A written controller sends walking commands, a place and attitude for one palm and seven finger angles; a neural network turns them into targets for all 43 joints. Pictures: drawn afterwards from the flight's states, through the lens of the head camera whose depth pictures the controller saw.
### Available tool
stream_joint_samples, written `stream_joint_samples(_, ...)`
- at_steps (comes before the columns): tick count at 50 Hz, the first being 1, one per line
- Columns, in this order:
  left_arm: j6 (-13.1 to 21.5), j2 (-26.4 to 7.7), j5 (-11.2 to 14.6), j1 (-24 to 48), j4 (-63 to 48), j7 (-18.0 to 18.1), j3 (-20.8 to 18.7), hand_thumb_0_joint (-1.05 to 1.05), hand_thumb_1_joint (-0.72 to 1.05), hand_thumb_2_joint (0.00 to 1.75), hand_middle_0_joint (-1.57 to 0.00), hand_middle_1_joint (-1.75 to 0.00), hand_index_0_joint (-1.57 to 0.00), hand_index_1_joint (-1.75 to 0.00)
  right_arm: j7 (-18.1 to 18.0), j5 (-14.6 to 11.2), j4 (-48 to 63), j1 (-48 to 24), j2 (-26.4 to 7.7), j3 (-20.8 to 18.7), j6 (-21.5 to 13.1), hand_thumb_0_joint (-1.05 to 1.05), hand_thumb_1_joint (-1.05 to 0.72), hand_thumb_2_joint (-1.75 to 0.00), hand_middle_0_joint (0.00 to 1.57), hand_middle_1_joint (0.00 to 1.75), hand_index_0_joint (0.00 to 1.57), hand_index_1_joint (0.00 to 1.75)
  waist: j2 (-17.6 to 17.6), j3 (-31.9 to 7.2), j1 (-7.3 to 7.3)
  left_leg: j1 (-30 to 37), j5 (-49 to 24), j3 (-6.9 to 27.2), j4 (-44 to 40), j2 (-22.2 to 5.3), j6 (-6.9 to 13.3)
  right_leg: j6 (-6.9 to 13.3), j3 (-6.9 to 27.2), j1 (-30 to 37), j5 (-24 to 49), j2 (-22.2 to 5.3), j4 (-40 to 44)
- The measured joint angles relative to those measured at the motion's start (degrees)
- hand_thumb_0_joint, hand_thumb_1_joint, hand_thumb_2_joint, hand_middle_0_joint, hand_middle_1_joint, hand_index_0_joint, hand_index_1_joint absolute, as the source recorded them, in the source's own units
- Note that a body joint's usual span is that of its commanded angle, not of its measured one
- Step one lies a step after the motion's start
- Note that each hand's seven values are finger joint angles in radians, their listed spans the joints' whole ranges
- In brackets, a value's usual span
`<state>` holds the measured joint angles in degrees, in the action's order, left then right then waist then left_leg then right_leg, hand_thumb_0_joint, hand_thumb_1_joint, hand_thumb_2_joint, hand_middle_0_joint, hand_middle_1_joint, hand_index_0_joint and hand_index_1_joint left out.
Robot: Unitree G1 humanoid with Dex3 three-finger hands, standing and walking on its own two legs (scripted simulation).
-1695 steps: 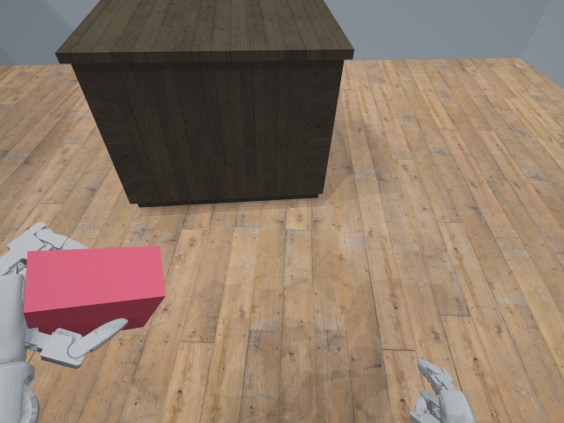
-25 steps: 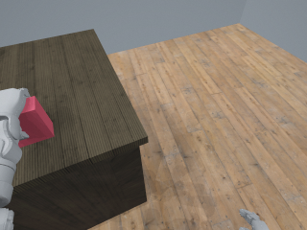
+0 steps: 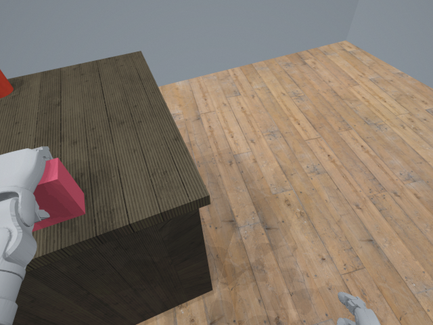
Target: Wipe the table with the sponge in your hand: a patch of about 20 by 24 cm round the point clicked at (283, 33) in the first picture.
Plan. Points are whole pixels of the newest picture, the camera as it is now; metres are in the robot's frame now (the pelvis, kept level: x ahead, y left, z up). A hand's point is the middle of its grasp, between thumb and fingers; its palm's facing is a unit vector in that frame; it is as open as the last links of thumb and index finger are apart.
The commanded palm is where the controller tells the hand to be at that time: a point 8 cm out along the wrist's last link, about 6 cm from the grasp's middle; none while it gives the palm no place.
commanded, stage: wipe back along the first lane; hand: left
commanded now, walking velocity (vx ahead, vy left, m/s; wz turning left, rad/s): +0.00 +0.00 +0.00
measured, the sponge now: (41, 203) +0.30 +0.37 +0.06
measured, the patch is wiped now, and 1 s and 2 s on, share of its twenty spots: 1.00 1.00 1.00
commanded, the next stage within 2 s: lift the sponge slowly off the table in 0.06 s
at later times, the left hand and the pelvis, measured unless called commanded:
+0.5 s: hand (32, 205) +0.27 +0.35 +0.11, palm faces -0.02 +0.01 -1.00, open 10.0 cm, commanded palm +0.24 +0.34 +0.17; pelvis -0.01 -0.01 +0.00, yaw +1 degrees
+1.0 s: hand (28, 193) +0.28 +0.34 +0.13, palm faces -0.02 +0.02 -1.00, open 9.9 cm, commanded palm +0.25 +0.34 +0.20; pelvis -0.02 -0.02 +0.01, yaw +2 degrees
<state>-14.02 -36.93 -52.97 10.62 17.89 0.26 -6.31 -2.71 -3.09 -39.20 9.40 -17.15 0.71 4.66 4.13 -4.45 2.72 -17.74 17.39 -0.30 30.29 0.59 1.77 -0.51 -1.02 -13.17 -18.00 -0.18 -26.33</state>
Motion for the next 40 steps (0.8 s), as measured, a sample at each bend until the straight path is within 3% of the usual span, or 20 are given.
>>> stream_joint_samples(12,-1.07,0.33,0.73,-4.01,-4.81,-0.84,0.55,0.0,-0.46,1.05,-0.71,-1.36,-0.71,-1.4,-0.52,0.09,0.39,-2.02,-0.08,0.11,-0.71,0.01,-0.9,-0.9,0.2,0.3,0.21,0.3,0.16,0.76,0.58,1.94,-0.48,0.09,-0.95,-0.11,-0.29,0.27,-0.07,1.8,0.28,0.13,0.61)
stream_joint_samples(21,-1.35,1.14,0.32,-3.2,-5.48,-1.74,2.01,0.0,-0.47,1.05,-0.71,-1.35,-0.71,-1.4,-1.31,0.21,0.01,-3.14,0.36,0.45,-1.37,0.01,-0.9,-0.9,0.2,0.3,0.21,0.3,0.21,1.34,1.53,2.84,-1.17,0.76,-1.78,0.03,-0.44,0.47,-0.74,2.95,0.7,0.05,1.44)
stream_joint_samples(30,-0.33,1.85,1.14,-4.6,-7.94,-2.4,2.57,0.0,-0.47,1.05,-0.72,-1.35,-0.72,-1.39,-1.71,0.44,-0.41,-3.72,1.07,0.78,-1.99,0.01,-0.9,-0.9,0.2,0.3,0.21,0.3,0.54,1.88,2.32,4.2,-1.88,1.13,-2.83,0.09,-0.59,0.61,-1.1,4.38,1.22,0.03,2.37)
stream_joint_samples(40,-0.26,1.31,-0.08,0.69,-2.85,-3.26,4.08,-0.01,-0.48,1.05,-0.74,-1.33,-0.74,-1.37,-2.86,0.37,-1.67,-4.61,1.38,1.48,-2.83,0.01,-0.9,-0.9,0.2,0.3,0.21,0.3,0.37,2.87,2.76,4.85,-3.04,2.09,-3.68,0.01,-0.99,1.04,-2.05,5.32,2.02,0.21,3.18)
